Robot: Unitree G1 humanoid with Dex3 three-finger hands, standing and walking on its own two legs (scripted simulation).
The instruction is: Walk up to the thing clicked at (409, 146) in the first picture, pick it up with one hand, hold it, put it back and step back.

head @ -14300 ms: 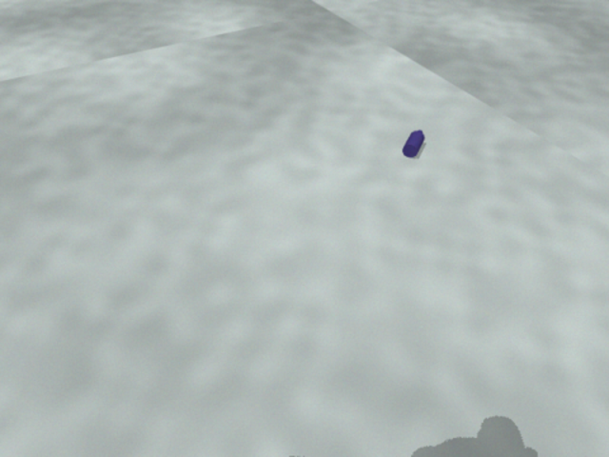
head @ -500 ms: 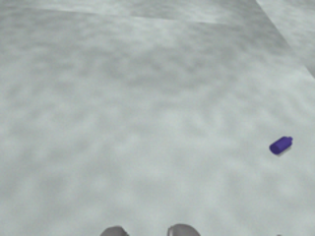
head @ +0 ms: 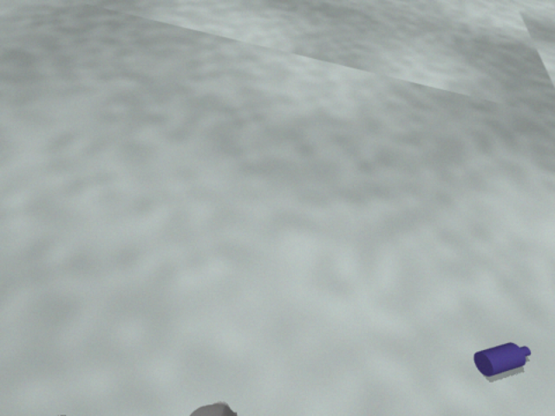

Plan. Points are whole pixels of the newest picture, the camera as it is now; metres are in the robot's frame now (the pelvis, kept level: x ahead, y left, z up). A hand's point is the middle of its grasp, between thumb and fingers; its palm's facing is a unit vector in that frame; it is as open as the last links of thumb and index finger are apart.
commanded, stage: walk up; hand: left
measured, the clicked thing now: (505, 357) +0.51 -0.84 -0.71
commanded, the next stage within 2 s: none
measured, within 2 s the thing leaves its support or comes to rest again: neither
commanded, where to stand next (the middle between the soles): +0.21 -1.10 m, yaw +20 degrees
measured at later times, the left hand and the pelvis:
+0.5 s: hand out of the picture +0.12 +0.02 -0.16, palm faces +0.10 -0.93 -0.36, open 7.3 cm; pelvis +0.07 -0.27 -0.02, yaw +9 degrees
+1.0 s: hand out of the picture +0.18 -0.18 -0.17, palm faces +0.10 -0.92 -0.38, open 7.3 cm; pelvis +0.12 -0.50 -0.03, yaw +13 degrees
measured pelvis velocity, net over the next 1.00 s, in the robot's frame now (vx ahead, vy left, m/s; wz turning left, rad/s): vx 0.12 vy -0.50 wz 0.23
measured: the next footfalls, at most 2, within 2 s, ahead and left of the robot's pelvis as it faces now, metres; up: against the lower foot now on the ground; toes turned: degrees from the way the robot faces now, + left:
left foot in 0.02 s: +0.12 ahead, +0.07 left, +0.00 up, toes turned +6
right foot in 0.36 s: +0.17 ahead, -0.39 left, +0.00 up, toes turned +5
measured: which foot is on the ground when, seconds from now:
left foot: up 0.00-0.00, down 0.02-0.36, up 0.38-0.62, down 0.64-1.00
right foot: down 0.00-0.02, up 0.04-0.34, down 0.36-0.66, up 0.68-1.00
